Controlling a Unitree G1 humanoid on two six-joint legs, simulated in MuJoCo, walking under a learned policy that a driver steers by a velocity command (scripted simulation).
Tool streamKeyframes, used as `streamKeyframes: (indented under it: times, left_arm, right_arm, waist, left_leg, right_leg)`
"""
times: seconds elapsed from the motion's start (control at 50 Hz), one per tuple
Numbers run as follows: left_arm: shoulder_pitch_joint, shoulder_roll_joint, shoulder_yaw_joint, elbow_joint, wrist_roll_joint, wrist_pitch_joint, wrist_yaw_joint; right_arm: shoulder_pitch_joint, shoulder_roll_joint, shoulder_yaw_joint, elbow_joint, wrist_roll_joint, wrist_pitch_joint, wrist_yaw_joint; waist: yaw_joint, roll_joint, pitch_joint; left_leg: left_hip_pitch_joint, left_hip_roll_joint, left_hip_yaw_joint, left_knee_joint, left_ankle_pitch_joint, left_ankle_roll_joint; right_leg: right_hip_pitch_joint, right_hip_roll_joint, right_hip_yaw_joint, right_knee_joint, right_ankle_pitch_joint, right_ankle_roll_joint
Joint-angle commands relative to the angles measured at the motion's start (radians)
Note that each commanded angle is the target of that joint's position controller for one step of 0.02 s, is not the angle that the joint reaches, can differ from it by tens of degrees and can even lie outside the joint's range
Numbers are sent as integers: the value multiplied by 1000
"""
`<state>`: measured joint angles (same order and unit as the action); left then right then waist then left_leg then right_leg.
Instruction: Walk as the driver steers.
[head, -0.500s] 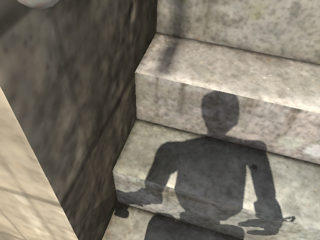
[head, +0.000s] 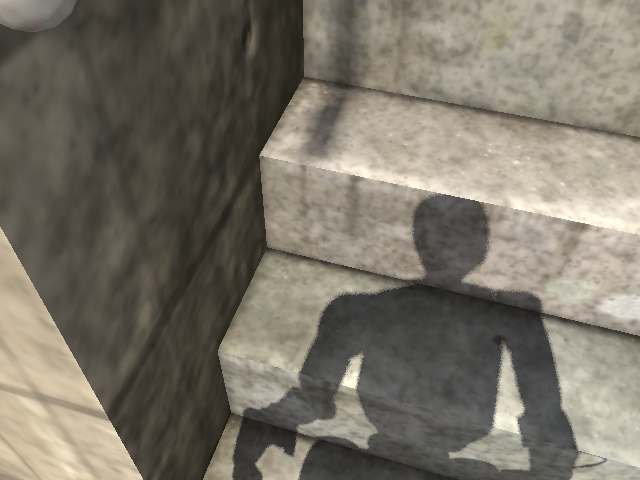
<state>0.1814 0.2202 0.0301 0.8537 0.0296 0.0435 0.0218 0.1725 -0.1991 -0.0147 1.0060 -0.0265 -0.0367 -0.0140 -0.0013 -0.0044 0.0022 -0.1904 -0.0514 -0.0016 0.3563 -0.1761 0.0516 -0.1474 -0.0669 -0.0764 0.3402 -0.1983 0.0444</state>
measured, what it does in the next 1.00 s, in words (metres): stands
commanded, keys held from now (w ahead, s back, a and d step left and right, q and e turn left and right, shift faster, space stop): w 1.00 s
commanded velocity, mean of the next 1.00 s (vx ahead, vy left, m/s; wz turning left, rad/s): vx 0.04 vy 0.01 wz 0.00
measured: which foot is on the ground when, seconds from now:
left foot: down 0.00-1.00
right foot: down 0.00-1.00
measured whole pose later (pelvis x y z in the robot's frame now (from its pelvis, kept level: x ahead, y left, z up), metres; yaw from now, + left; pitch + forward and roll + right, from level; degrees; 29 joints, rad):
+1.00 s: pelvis -0.01 +0.00 +0.00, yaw +0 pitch +1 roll +0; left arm 0.21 0.24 0.02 0.93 0.03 0.04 0.03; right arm 0.22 -0.22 -0.01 1.05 -0.03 -0.03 -0.03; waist 0.00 -0.01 0.01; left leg -0.20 -0.05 -0.01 0.35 -0.16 0.05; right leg -0.16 -0.06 -0.06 0.34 -0.19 0.04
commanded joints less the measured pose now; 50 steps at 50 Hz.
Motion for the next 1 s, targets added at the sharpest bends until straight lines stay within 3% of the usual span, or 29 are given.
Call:
streamKeyframes:
  times: [0.02,0.26,0.28,0.3,0.32,0.34,0.38,0.46,0.48,0.5,0.52,0.56,0.6,0.68,0.78,1.0]
  left_arm:
    - [-8,105,23,-35,0,-10,-1]
    - [6,111,15,2,1,-14,6]
    - [8,76,2,-1,9,-17,11]
    - [-21,75,-1,-9,7,-21,13]
    - [-25,79,-3,-7,8,-27,15]
    - [-26,77,-6,-4,8,-32,11]
    - [-10,103,-2,1,4,-42,4]
    - [-5,107,-2,3,-1,-41,0]
    - [-6,106,-2,4,0,-38,0]
    - [-3,148,13,12,-16,-35,-3]
    - [36,152,17,19,-16,-31,0]
    - [39,130,14,15,-17,-14,8]
    - [2,104,7,9,-6,1,10]
    - [0,119,10,17,-3,1,9]
    - [9,133,13,24,0,-9,9]
    - [39,127,8,34,-3,-16,10]
  right_arm:
    - [8,-103,-16,-30,-1,-4,-7]
    - [30,-115,-16,3,-2,-1,-21]
    - [36,-101,-9,12,3,3,-31]
    - [-5,-102,-7,-3,1,7,-36]
    - [-12,-99,-4,-5,-4,7,-39]
    - [-15,-79,5,-7,-4,2,-35]
    - [37,-102,4,16,1,-12,-27]
    - [47,-110,6,23,7,-17,-21]
    - [47,-110,6,24,7,-16,-20]
    - [16,-147,-7,-10,-4,-24,-4]
    - [58,-163,-14,1,0,-26,0]
    - [60,-137,-12,3,11,-19,-3]
    - [26,-102,-3,-6,5,-4,-7]
    - [28,-120,-5,-3,-3,-1,-8]
    - [50,-143,-11,7,-4,-3,-14]
    - [63,-131,-13,7,-1,-3,-17]
  waist:
    - [-1,-3,-29]
    - [0,7,-14]
    - [7,49,-78]
    - [4,49,7]
    - [4,38,30]
    - [4,19,37]
    - [0,-15,-1]
    - [6,-2,-49]
    - [7,-1,-49]
    - [-8,-20,22]
    - [-4,4,-79]
    - [3,9,-127]
    - [3,9,-79]
    - [0,12,-12]
    - [-2,14,-15]
    - [1,15,-17]
  left_leg:
    - [-26,132,-130,-64,118,9]
    - [-43,128,-129,-74,52,3]
    - [-42,109,-121,-123,-210,4]
    - [-98,112,-137,-147,-261,4]
    - [-114,114,-142,-154,-251,5]
    - [-104,116,-139,-149,-175,7]
    - [-44,107,-116,-110,13,6]
    - [4,108,-106,-79,161,9]
    - [5,108,-106,-79,170,9]
    - [-4,132,-127,-23,425,5]
    - [55,130,-120,10,529,6]
    - [70,128,-116,6,453,10]
    - [11,128,-124,-34,252,10]
    - [-36,131,-138,-74,115,6]
    - [-29,131,-142,-82,62,6]
    - [-33,128,-144,-86,63,7]
  right_leg:
    - [37,-66,84,-39,128,-22]
    - [25,-56,84,-55,83,-33]
    - [55,-43,70,-81,-97,-37]
    - [15,-34,72,-84,-121,-37]
    - [7,-35,72,-87,-96,-37]
    - [12,-46,79,-91,-22,-33]
    - [38,-55,84,-87,104,-35]
    - [67,-56,78,-70,177,-35]
    - [69,-55,77,-69,179,-35]
    - [14,-53,78,-7,370,-28]
    - [47,-51,66,24,393,-27]
    - [64,-49,67,23,291,-24]
    - [46,-51,74,-7,163,-23]
    - [22,-54,84,-35,94,-22]
    - [13,-54,86,-43,57,-27]
    - [8,-53,88,-43,59,-28]
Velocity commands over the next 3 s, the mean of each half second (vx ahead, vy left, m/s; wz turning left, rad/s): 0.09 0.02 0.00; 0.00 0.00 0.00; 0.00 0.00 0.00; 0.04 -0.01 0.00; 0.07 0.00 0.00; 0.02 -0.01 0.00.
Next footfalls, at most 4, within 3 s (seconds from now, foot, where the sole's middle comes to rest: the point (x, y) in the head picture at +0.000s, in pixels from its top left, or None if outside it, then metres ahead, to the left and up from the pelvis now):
none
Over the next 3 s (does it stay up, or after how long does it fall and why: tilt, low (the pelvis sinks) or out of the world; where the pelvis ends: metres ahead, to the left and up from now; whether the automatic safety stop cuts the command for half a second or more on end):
stays up -0.01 -0.02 0.00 its command is cut before an obstacle from the start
